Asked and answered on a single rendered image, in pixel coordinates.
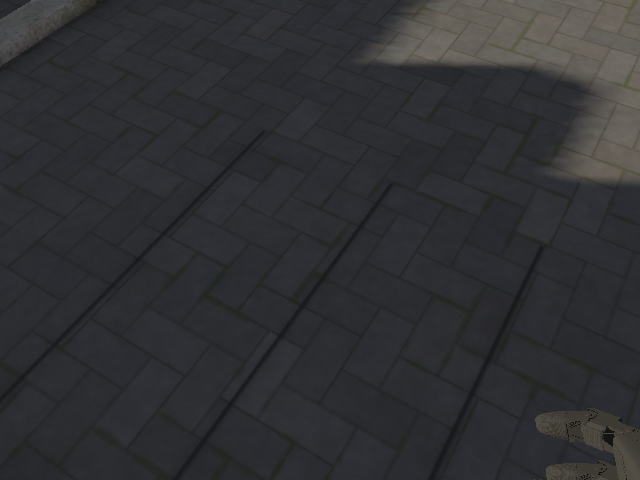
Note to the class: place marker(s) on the robot right hand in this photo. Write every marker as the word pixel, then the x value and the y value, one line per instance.
pixel 600 430

